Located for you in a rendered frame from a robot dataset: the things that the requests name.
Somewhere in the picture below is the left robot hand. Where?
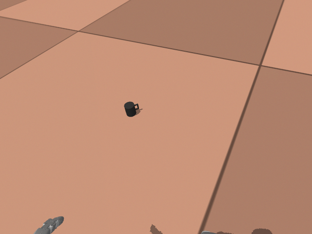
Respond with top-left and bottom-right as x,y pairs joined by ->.
34,216 -> 64,234

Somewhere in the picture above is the mug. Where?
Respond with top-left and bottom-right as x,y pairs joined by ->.
124,102 -> 139,117

